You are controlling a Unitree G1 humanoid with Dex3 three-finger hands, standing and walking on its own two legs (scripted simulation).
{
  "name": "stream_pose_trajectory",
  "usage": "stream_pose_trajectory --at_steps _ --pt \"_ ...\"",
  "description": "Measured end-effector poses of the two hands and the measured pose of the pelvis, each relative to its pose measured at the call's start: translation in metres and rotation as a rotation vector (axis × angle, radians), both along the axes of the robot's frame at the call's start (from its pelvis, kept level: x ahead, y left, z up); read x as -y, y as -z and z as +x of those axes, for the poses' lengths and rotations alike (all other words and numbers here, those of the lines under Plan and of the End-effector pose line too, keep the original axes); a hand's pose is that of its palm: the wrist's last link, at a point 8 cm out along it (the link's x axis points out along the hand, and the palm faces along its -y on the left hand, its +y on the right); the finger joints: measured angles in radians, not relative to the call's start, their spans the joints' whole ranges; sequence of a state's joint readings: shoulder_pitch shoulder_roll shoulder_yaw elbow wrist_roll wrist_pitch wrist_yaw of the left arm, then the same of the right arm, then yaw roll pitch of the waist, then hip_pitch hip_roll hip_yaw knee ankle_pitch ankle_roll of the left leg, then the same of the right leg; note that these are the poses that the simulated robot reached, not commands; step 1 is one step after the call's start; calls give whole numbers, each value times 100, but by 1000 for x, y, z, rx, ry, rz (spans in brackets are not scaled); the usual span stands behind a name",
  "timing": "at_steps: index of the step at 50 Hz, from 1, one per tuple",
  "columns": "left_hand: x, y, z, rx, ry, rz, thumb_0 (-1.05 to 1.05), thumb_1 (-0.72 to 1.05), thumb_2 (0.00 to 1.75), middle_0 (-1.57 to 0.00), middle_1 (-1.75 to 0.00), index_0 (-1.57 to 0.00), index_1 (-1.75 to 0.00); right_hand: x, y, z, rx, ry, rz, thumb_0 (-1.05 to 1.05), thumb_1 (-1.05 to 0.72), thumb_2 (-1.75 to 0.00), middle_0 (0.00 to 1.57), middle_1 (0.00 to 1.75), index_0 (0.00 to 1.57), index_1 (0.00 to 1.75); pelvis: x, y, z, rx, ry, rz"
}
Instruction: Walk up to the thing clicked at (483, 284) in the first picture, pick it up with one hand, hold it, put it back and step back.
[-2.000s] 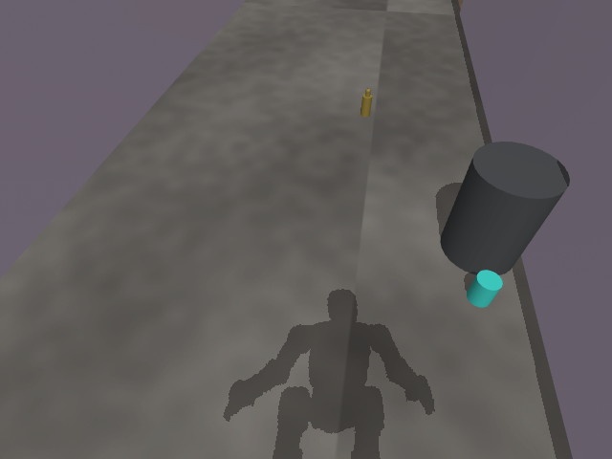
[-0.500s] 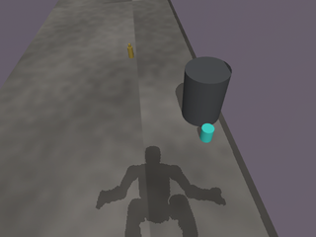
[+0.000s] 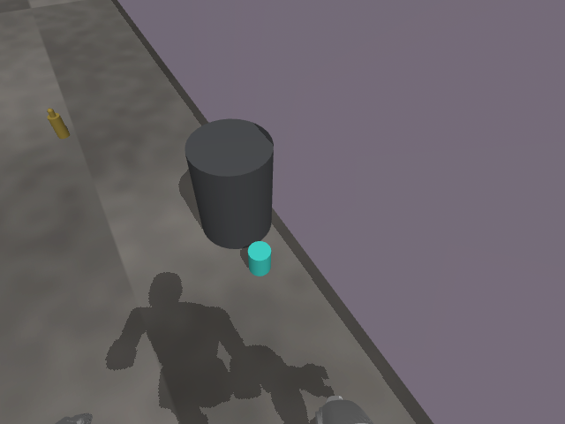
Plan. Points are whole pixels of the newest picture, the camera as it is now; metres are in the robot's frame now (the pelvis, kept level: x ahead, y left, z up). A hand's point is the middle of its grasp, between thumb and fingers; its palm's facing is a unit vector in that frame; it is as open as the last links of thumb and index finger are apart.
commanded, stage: walk up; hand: left
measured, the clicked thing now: (259, 258) +0.81 +0.01 -0.71
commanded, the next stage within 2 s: none
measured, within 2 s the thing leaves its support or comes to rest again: neither
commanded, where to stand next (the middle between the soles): +0.37 -0.12 m, yaw -16 degrees
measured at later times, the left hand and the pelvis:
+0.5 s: hand (154, 348) +0.30 +0.21 -0.16, palm faces -0.22 -0.92 -0.34, open 7.4 cm; pelvis +0.19 -0.04 -0.02, yaw -12 degrees
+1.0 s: hand (213, 263) +0.45 +0.11 -0.14, palm faces -0.31 -0.86 -0.41, open 7.4 cm; pelvis +0.29 -0.11 -0.02, yaw -17 degrees
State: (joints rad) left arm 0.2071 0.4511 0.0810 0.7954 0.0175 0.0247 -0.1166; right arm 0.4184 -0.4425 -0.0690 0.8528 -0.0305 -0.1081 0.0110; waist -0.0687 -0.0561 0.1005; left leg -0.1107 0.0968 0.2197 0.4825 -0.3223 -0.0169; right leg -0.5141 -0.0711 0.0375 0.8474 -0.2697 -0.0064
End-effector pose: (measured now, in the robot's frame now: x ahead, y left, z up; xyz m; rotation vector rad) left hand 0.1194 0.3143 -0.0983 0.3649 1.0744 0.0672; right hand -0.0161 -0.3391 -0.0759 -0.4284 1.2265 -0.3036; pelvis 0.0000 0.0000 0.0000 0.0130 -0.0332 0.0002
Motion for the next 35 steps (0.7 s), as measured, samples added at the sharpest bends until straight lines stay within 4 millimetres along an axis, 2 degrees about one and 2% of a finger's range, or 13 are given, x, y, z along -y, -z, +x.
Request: stream_pose_trajectory --at_steps 5,7,9,12,15,19,23,25,28,35 --pt "31 -4 85 55 90 27 1 90 90 -20 -30 -20 -30 25 20 9 -46 66 18 1 -90 -89 21 31 20 30 21 12 40 -6 50 8" --pt "46 -4 113 93 107 38 1 90 90 -20 -30 -20 -30 34 33 22 -52 89 27 1 -90 -89 21 31 20 30 31 20 55 8 63 -15" --pt "59 -6 130 124 112 36 0 90 90 -20 -30 -20 -30 36 40 42 -38 107 50 1 -90 -89 20 30 20 30 39 20 68 18 86 -6" --pt "74 -12 142 122 97 24 0 90 90 -20 -30 -20 -30 33 40 80 22 98 88 1 -90 -89 20 30 20 30 43 12 89 25 119 -2" --pt "80 -13 146 89 102 22 0 90 90 -21 -30 -20 -30 29 36 119 91 70 112 1 -90 -89 20 30 20 30 46 7 110 19 149 -6" --pt "77 -6 152 44 103 19 0 90 90 -21 -30 -20 -30 24 33 159 133 49 118 1 -90 -89 20 30 20 30 45 7 138 12 171 -18" --pt "64 11 166 5 91 10 0 90 90 -21 -30 -20 -30 20 31 188 146 41 87 1 -90 -89 20 30 20 30 39 15 171 9 187 -26" --pt "58 23 178 -21 93 20 0 90 90 -21 -30 -20 -30 21 31 196 164 52 57 1 -90 -89 21 30 20 30 38 23 186 11 206 -7" --pt "61 31 197 -75 121 31 1 90 90 -21 -30 -20 -30 23 23 199 173 108 44 1 -90 -89 21 30 20 30 42 20 203 19 232 2" --pt "84 18 253 -91 175 24 1 90 90 -21 -30 -20 -30 43 4 195 93 175 25 1 -90 -89 21 31 20 30 64 4 240 21 266 -3"
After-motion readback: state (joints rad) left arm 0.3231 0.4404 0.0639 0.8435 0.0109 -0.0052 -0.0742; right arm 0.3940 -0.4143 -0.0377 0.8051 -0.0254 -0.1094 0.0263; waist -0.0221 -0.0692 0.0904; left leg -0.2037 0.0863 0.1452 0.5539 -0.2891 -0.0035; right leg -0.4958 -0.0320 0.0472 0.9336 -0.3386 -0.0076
